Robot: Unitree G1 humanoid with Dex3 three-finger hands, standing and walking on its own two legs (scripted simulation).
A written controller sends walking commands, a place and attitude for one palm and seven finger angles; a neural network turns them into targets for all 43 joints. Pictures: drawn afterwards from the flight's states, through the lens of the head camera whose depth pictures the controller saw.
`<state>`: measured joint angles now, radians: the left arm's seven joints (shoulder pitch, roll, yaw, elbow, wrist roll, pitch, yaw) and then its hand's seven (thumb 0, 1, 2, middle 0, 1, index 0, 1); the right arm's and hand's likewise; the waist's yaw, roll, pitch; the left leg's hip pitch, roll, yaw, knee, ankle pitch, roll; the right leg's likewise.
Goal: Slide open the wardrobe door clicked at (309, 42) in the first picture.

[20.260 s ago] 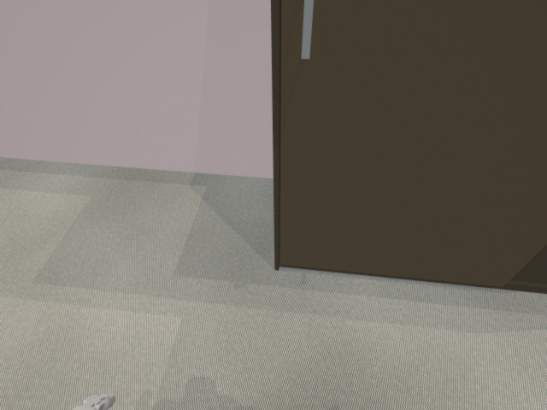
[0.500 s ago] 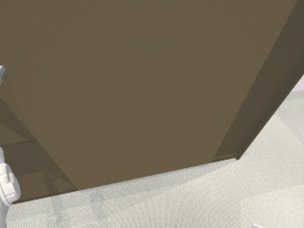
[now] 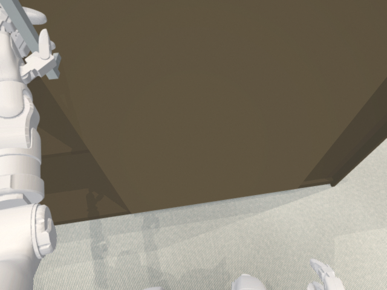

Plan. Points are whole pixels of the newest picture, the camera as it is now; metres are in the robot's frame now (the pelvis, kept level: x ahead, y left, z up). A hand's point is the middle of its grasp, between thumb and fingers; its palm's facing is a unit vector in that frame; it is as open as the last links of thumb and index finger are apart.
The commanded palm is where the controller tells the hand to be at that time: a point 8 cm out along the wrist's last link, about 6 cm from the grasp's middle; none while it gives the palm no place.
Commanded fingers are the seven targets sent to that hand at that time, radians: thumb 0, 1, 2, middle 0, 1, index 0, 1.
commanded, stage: stop walking and hold the door there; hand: left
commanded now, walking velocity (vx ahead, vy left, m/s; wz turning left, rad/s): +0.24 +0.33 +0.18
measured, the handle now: (29, 22) +0.49 +0.28 +0.28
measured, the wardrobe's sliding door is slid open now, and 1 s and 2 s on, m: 0.65 0.65 0.65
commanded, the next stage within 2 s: loosen the grip on the handle in 1.06 s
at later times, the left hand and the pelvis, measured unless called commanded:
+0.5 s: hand (48, 57) +0.44 +0.25 +0.24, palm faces +0.20 -0.97 -0.11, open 5.6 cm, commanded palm +0.42 +0.29 +0.22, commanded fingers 0.00 0.90 0.90 -0.45 -1.40 -0.45 -1.40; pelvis -0.02 +0.07 +0.01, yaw +1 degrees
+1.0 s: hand (50, 57) +0.44 +0.25 +0.24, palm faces +0.29 -0.95 -0.14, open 5.7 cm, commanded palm +0.41 +0.29 +0.22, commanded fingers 0.00 0.90 0.90 -0.45 -1.40 -0.45 -1.40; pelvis -0.02 +0.03 +0.00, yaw +3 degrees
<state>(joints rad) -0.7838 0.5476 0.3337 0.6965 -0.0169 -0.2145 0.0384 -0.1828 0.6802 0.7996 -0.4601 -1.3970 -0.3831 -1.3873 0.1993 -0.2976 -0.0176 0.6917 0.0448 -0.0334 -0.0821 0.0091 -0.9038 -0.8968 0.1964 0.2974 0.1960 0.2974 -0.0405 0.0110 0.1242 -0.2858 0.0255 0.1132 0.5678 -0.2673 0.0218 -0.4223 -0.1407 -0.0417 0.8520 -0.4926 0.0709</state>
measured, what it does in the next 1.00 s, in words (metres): steps on the spot: right foot, then left foot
